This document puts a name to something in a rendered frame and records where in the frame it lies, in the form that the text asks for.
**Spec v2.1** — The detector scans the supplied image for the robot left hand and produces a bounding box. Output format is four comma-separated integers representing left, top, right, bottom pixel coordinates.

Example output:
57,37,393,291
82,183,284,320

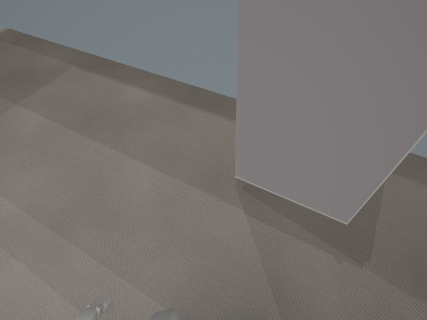
75,298,113,320

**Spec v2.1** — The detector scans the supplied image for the fridge door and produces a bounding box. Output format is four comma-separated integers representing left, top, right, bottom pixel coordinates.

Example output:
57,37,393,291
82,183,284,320
235,0,427,223

